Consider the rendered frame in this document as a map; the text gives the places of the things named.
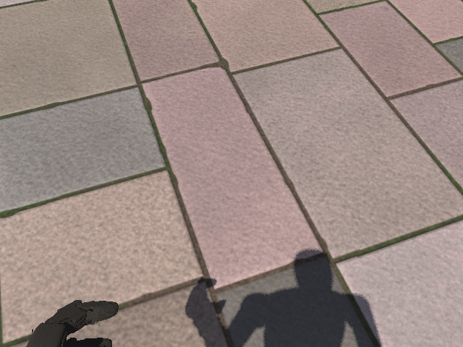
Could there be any left robot hand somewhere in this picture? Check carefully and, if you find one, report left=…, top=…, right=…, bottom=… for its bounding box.
left=26, top=300, right=119, bottom=347

